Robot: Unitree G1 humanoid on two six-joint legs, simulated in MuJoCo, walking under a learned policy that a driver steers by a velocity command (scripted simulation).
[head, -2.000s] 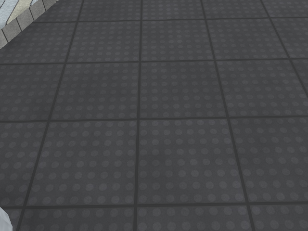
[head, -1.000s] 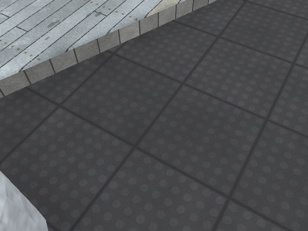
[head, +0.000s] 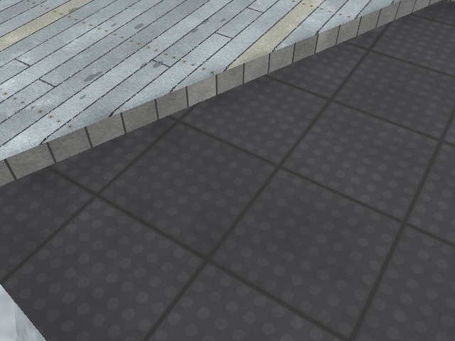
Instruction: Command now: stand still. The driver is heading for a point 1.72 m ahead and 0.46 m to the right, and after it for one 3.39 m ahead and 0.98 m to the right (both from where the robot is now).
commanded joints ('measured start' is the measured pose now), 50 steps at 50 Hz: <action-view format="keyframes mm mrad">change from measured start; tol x4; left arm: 1 7 110 18 -17 0 -7 5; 41 156 46 4 52 -10 -3 19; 47 91 1 0 -12 -22 -73 -11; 50 160 2 6 -6 -38 -102 -29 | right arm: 1 11 -110 -21 -19 1 -11 -4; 40 97 -57 7 163 9 -10 -7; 46 182 -162 -38 156 36 -33 -8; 50 51 -151 -41 100 47 -52 3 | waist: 1 0 4 -13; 39 -11 -1 17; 41 -13 12 5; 43 -21 37 88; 47 -53 191 133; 50 31 149 141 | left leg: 1 -47 46 -46 -95 185 15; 39 -67 33 -21 -110 150 12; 40 -58 23 -13 -115 46 15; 42 -113 22 -34 -119 -315 50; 44 -157 100 -153 -170 -514 103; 47 -103 314 -447 -313 -574 224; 48 -114 333 -462 -320 -531 230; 50 -179 278 -338 -272 -424 175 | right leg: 1 28 -14 24 -63 125 -26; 39 11 2 16 -65 122 -33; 41 0 39 -22 -33 -118 -43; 43 -116 53 -28 21 -373 -67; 45 -236 49 -38 133 -323 -75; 46 -277 56 -62 241 -233 -74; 48 -287 5 -15 340 -215 -107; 49 -254 -3 -15 280 -243 -125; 50 -136 3 -33 131 -204 -141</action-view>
